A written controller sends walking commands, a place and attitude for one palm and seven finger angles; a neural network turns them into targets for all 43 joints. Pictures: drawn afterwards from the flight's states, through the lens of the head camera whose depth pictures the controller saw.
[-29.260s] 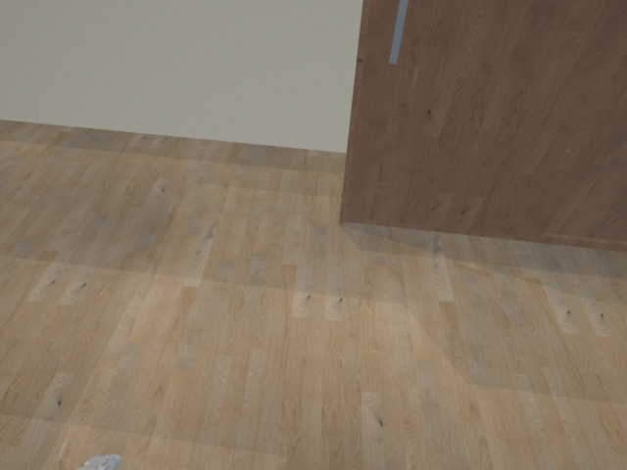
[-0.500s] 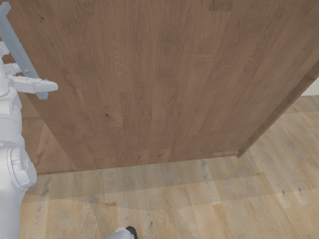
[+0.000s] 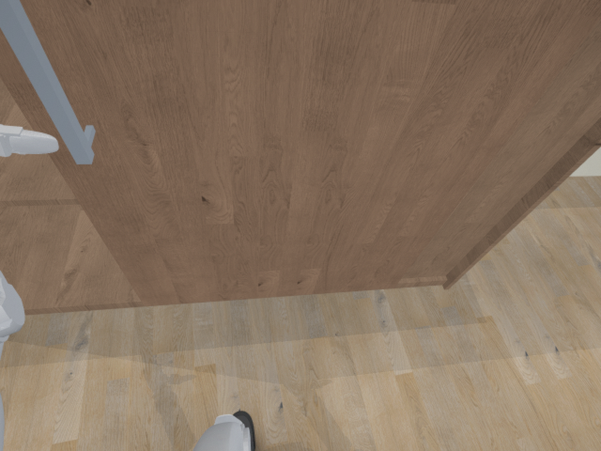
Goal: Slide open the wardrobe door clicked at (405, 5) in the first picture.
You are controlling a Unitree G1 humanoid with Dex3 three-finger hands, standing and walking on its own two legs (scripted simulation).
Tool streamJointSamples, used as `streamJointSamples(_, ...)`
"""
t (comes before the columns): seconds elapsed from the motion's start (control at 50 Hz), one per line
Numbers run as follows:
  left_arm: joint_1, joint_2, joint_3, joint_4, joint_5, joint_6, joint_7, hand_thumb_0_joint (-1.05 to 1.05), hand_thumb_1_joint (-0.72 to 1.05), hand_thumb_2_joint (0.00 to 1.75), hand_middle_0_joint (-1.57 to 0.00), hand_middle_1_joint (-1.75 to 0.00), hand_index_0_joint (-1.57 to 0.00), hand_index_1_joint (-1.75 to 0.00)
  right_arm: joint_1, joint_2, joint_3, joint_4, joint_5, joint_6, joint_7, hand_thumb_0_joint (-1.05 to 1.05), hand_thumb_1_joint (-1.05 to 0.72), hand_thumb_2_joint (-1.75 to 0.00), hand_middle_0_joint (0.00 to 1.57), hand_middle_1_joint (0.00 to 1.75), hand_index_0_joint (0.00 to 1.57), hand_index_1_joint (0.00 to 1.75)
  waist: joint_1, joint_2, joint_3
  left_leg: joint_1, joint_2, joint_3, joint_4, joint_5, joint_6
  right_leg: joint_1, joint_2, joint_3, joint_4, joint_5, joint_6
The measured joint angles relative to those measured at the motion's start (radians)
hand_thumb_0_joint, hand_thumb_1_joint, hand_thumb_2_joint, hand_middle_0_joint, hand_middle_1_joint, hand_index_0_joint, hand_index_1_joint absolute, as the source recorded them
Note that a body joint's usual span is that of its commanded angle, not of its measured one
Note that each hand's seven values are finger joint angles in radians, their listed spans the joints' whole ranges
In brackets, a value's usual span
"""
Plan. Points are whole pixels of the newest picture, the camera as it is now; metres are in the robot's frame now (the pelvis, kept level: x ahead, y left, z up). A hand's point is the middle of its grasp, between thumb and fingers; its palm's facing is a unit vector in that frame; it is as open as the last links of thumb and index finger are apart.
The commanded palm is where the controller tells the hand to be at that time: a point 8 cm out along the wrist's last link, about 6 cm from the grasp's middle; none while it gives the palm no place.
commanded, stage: slip the hand off the handle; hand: left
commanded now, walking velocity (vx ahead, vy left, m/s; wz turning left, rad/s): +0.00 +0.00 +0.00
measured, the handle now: (54, 80) +0.56 +0.31 +0.15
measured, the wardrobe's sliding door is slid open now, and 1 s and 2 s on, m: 0.60 0.60 0.60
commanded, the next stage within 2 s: draw the hand back to the body in 0.76 s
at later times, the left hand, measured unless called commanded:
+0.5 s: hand out of the picture +0.44 +0.36 +0.15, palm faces +0.47 -0.86 -0.20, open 14.7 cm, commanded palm +0.38 +0.38 +0.16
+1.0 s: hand out of the picture +0.37 +0.32 +0.17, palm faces +0.27 -0.96 -0.04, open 14.7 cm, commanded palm +0.32 +0.36 +0.17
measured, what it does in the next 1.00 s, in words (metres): stands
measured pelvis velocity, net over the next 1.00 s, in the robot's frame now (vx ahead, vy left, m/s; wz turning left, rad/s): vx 0.01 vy -0.02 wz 0.02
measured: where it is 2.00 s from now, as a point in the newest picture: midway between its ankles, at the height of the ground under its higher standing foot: outside the picture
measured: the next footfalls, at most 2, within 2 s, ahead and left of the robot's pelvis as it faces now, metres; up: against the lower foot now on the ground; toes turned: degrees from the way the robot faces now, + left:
none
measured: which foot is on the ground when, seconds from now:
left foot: down 0.00-1.00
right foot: down 0.00-1.00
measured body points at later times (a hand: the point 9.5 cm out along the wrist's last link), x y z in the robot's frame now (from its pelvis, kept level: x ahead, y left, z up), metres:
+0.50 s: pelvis +0.01 +0.00 +0.01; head +0.05 +0.03 +0.45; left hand +0.41 +0.40 +0.16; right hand +0.06 -0.27 -0.09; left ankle +0.13 +0.07 -0.71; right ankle -0.04 -0.11 -0.71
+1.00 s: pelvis +0.01 -0.02 +0.01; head +0.01 +0.00 +0.46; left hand +0.35 +0.37 +0.17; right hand +0.15 -0.27 -0.07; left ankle +0.13 +0.07 -0.71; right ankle -0.04 -0.11 -0.71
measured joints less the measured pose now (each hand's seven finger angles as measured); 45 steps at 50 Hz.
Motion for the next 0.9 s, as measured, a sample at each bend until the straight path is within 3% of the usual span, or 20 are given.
streamJointSamples(0.16, 0.006, 0.046, 0.01, 0.002, -0.006, -0.01, -0.046, -0.01, -0.55, 0.2, -0.25, -1.15, -0.25, -1.15, 0.033, 0.007, 0.002, -0.007, 0.001, 0.006, -0.002, 0.0, -0.91, -0.9, 0.2, 0.3, 0.2, 0.3, -0.003, 0.006, -0.006, -0.026, 0.004, -0.005, 0.013, -0.005, 0.001, -0.021, 0.007, 0.002, 0.001, 0.001, 0.0)
streamJointSamples(0.3, 0.158, -0.036, 0.04, -0.15, -0.066, -0.006, -0.063, -0.01, -0.55, 0.2, -0.25, -1.15, -0.25, -1.15, 0.054, 0.018, -0.003, -0.007, 0.016, 0.017, -0.001, 0.0, -0.91, -0.9, 0.2, 0.3, 0.2, 0.3, 0.025, 0.016, -0.018, 0.014, 0.003, 0.009, 0.001, -0.015, 0.004, 0.019, 0.003, 0.017, -0.022, 0.003, 0.005)
streamJointSamples(0.48, 0.34, -0.118, 0.077, -0.33, -0.103, 0.036, -0.041, -0.01, -0.55, 0.2, -0.25, -1.15, -0.25, -1.15, -0.008, 0.025, 0.004, -0.039, 0.029, 0.002, -0.012, 0.0, -0.91, -0.9, 0.2, 0.3, 0.2, 0.3, 0.052, 0.024, -0.023, 0.082, -0.002, 0.016, -0.018, -0.018, 0.003, 0.086, -0.001, 0.024, -0.045, 0.004, 0.006)
streamJointSamples(0.62, 0.437, -0.156, 0.04, -0.44, -0.154, 0.069, -0.062, -0.01, -0.55, 0.2, -0.25, -1.15, -0.25, -1.15, -0.066, 0.018, 0.01, -0.058, 0.045, -0.021, -0.025, 0.0, -0.91, -0.9, 0.2, 0.3, 0.2, 0.3, 0.098, 0.03, -0.027, 0.131, -0.013, 0.006, -0.039, -0.011, -0.001, 0.137, -0.006, 0.014, -0.063, 0.006, 0.003)
streamJointSamples(0.74, 0.483, -0.186, 0.005, -0.503, -0.172, 0.094, -0.068, -0.01, -0.55, 0.2, -0.25, -1.15, -0.25, -1.15, -0.113, 0.01, 0.016, -0.064, 0.052, -0.041, -0.035, 0.0, -0.91, -0.9, 0.2, 0.3, 0.2, 0.3, 0.131, 0.031, -0.021, 0.157, -0.024, -0.012, -0.05, -0.004, -0.008, 0.166, -0.009, 0.0, -0.066, 0.004, -0.003)
streamJointSamples(0.9, 0.501, -0.217, -0.016, -0.545, -0.188, 0.099, -0.065, -0.01, -0.55, 0.2, -0.25, -1.15, -0.25, -1.15, -0.154, 0.018, 0.034, -0.051, 0.051, -0.066, -0.045, 0.01, -0.91, -0.9, 0.2, 0.3, 0.2, 0.3, 0.15, 0.032, -0.009, 0.177, -0.031, -0.036, -0.056, 0.004, -0.018, 0.185, -0.005, -0.01, -0.068, 0.003, -0.012)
